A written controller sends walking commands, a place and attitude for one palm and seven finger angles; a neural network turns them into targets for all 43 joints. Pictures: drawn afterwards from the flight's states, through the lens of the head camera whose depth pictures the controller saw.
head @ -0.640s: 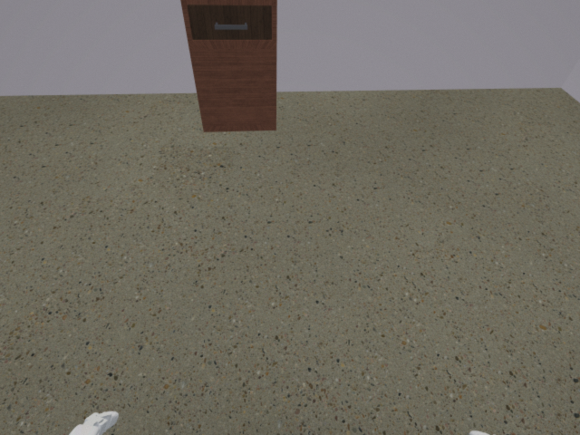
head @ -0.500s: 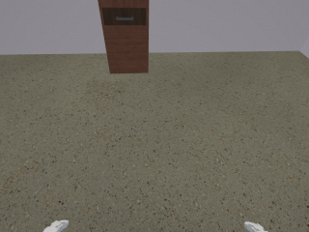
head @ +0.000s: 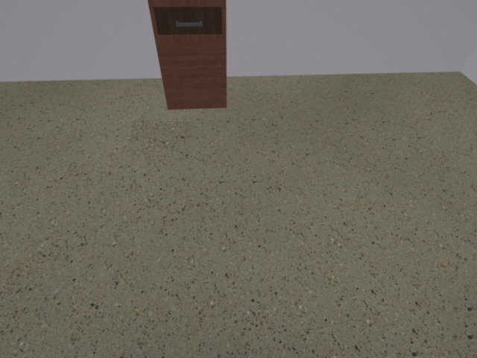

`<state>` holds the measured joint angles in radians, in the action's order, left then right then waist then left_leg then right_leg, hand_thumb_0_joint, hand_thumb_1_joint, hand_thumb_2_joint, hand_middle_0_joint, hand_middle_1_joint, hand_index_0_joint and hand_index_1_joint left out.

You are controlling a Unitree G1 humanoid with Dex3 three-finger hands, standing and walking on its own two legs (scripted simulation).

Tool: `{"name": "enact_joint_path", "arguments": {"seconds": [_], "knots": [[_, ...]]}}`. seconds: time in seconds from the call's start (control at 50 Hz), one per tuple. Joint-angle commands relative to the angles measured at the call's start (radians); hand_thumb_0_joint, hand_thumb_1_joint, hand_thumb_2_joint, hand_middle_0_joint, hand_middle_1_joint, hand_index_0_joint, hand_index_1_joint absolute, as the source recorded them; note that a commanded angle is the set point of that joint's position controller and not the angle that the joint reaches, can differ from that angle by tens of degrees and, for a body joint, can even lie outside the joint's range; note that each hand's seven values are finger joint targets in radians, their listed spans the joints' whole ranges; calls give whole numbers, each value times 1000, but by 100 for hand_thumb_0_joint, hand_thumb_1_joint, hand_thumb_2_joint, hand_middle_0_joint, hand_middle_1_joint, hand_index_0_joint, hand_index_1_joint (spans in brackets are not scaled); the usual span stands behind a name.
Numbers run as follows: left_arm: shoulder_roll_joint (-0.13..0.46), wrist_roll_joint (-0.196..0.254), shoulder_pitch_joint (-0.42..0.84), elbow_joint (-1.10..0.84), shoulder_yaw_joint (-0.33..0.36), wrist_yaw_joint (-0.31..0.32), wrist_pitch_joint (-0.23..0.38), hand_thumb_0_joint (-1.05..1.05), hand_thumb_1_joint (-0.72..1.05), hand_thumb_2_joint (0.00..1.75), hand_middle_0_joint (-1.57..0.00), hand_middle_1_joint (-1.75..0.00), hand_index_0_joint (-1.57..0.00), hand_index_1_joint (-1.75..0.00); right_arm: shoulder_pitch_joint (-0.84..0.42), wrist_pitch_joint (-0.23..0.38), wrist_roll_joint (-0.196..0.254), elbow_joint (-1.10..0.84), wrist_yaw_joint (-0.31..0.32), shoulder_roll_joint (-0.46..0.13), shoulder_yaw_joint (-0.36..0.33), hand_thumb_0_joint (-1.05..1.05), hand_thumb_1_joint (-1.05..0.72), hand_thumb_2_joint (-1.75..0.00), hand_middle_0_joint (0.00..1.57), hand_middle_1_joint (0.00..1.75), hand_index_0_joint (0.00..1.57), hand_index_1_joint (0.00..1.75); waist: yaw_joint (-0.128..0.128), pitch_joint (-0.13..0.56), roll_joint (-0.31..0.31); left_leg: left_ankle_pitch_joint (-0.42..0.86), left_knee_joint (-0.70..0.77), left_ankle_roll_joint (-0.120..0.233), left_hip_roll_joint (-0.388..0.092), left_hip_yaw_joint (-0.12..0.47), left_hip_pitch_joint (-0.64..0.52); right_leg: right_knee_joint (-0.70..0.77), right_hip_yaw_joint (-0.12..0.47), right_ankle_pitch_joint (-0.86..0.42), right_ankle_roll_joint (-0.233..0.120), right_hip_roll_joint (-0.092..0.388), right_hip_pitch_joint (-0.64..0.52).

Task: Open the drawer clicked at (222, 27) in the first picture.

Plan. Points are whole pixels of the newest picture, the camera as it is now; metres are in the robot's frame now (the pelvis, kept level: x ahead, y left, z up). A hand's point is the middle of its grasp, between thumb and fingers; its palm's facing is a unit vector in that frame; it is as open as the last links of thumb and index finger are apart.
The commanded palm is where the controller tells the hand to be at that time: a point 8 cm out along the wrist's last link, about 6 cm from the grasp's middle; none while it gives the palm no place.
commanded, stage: stand and wait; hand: left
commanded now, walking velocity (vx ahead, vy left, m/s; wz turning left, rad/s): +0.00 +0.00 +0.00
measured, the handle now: (189, 23) +1.84 +0.40 -0.17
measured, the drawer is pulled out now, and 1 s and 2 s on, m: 0.00 0.00 0.00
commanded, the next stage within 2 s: look at it before walking up in 0.18 s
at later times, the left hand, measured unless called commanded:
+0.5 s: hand out of the picture +0.07 +0.23 -0.15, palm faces -0.03 -0.94 -0.33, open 7.4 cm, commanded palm none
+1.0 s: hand out of the picture +0.06 +0.24 -0.16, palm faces -0.04 -0.94 -0.33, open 7.4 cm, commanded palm none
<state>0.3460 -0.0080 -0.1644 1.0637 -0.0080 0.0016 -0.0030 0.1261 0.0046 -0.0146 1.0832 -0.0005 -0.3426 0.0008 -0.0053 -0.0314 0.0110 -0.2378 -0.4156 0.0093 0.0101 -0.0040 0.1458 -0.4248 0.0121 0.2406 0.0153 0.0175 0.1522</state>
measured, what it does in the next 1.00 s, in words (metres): stands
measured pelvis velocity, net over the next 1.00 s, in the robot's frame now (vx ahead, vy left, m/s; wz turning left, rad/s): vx -0.01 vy -0.01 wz -0.01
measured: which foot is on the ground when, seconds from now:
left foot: down 0.00-1.00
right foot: down 0.00-1.00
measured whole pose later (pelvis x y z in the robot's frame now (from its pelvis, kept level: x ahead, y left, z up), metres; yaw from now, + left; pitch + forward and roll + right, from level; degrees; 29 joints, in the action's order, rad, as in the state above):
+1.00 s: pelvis -0.01 -0.01 +0.00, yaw -1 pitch -2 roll +0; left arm 0.34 -0.01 -0.15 1.09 -0.01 0.00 0.01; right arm 0.12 0.01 -0.01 1.11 0.00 -0.34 0.01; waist 0.00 -0.03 0.01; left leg -0.20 -0.37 0.00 -0.01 -0.01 0.14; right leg -0.38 0.02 0.21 0.00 0.00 0.15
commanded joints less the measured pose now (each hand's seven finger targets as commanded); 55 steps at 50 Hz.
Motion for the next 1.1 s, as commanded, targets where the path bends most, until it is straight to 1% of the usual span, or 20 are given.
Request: {"name": "enact_joint_path", "arguments": {"seconds": [0.0,0.02,0.06,0.16,0.18,0.26,0.32,0.4,0.44,0.52,0.6,0.66,0.68,0.74,0.76,0.84,0.88,0.94,1.02,1.08], "knots": [[203,0,61,-60,41,11,25,0,90,90,-20,-30,-20,-30,-62,29,6,-62,14,-206,-39,0,-90,-90,20,30,20,30,5,71,-10,168,79,27,-122,101,-6,70,87,-168,-45,102,-20],[204,0,61,-57,40,11,25,0,90,90,-20,-30,-20,-30,-62,28,6,-58,14,-208,-38,0,-90,-90,20,30,20,30,3,60,-2,158,82,26,-122,99,-3,75,87,-158,-44,103,-12],[204,-1,65,-55,40,11,24,0,90,90,-20,-30,-20,-30,-59,27,6,-53,13,-206,-38,0,-90,-90,20,30,20,30,4,47,-10,128,91,25,-121,102,9,82,91,-123,-44,100,-4],[202,-2,66,-49,41,11,25,0,90,90,-20,-30,-20,-30,-56,27,6,-45,13,-206,-38,0,-90,-90,20,30,20,30,4,37,-13,114,100,23,-122,104,10,93,98,-102,-45,98,7],[203,-2,65,-51,41,10,25,0,90,90,-20,-30,-20,-30,-53,28,6,-44,12,-204,-37,0,-90,-90,20,30,20,30,3,36,-3,109,101,23,-122,105,11,95,99,-98,-44,99,7],[200,-3,65,-50,41,10,26,0,90,90,-20,-30,-20,-30,-52,27,6,-41,11,-203,-37,0,-90,-90,20,30,20,30,3,35,-2,102,102,23,-122,104,9,103,102,-84,-45,99,16],[200,-3,69,-51,41,10,29,0,90,90,-20,-30,-20,-30,-48,28,6,-39,11,-202,-38,0,-90,-90,20,30,20,30,6,42,7,118,99,20,-122,102,3,106,107,-100,-46,101,13],[200,-3,63,-50,41,10,30,0,90,90,-20,-30,-20,-30,-49,29,6,-37,11,-200,-38,0,-90,-90,20,30,20,30,5,55,-9,129,96,19,-123,102,-7,105,109,-115,-47,102,9],[203,-3,62,-48,40,10,31,0,90,90,-20,-30,-20,-30,-48,26,7,-35,11,-199,-37,0,-90,-90,20,30,20,30,6,50,4,127,93,17,-124,98,-8,108,110,-118,-48,101,13],[202,-3,63,-46,40,10,31,0,90,90,-20,-30,-20,-30,-48,26,6,-33,11,-200,-37,0,-90,-90,20,30,20,30,7,45,-6,122,96,15,-123,96,-7,114,114,-112,-48,100,18],[201,-2,57,-45,40,10,33,0,90,90,-20,-30,-20,-30,-47,27,7,-32,11,-199,-38,0,-90,-90,20,30,20,30,7,63,-4,141,91,15,-126,94,-21,112,112,-139,-49,104,8],[201,-2,55,-43,39,11,32,0,90,90,-20,-30,-20,-30,-50,26,7,-31,12,-199,-37,0,-90,-90,20,30,20,30,6,54,-8,149,95,15,-128,94,-20,109,109,-154,-48,101,8],[201,-2,57,-41,39,11,32,0,90,90,-20,-30,-20,-30,-47,27,8,-30,12,-201,-37,0,-90,-90,20,30,20,30,7,60,-11,147,98,15,-129,96,-20,108,108,-150,-47,101,2],[201,-3,53,-40,38,10,30,0,90,90,-20,-30,-20,-30,-53,25,8,-30,12,-201,-36,0,-90,-90,20,30,20,30,4,40,-13,127,103,16,-129,96,-15,116,106,-125,-45,99,15],[200,-3,54,-40,39,9,30,0,90,90,-20,-30,-20,-30,-52,26,7,-31,12,-201,-36,0,-90,-90,20,30,20,30,6,43,-21,131,104,15,-128,96,-15,115,109,-127,-46,98,14],[199,-3,52,-38,39,10,30,0,90,90,-20,-30,-20,-30,-49,27,8,-31,12,-203,-36,0,-90,-90,20,30,20,30,5,59,-12,149,105,17,-132,99,-24,108,105,-147,-45,96,2],[199,-3,56,-38,38,10,29,0,90,90,-20,-30,-20,-30,-53,28,8,-29,12,-204,-36,0,-90,-90,20,30,20,30,5,55,-25,151,110,17,-133,98,-24,107,101,-149,-43,97,1],[200,-4,53,-37,39,9,29,0,90,90,-20,-30,-20,-30,-50,29,9,-32,13,-203,-36,0,-90,-90,20,30,20,30,5,66,-14,167,108,17,-134,97,-30,103,100,-168,-44,96,-8],[198,-3,52,-36,38,10,30,0,90,90,-20,-30,-20,-30,-55,29,8,-30,13,-205,-36,0,-90,-90,20,30,20,30,3,63,-10,180,107,17,-134,96,-39,106,99,-183,-43,100,-7],[201,-4,58,-37,38,10,31,0,90,90,-20,-30,-20,-30,-55,28,8,-29,13,-204,-36,0,-90,-90,20,30,20,30,6,54,-5,172,109,16,-133,94,-33,110,101,-179,-43,100,-3]]}}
